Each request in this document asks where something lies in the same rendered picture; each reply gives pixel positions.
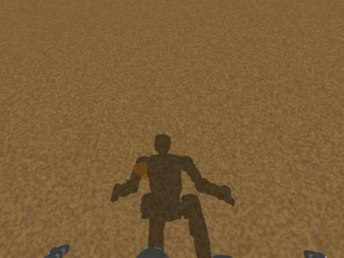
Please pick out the left robot hand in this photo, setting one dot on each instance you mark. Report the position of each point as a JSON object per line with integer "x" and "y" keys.
{"x": 58, "y": 252}

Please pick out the cup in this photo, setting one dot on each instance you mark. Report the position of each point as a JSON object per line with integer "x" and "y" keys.
{"x": 141, "y": 170}

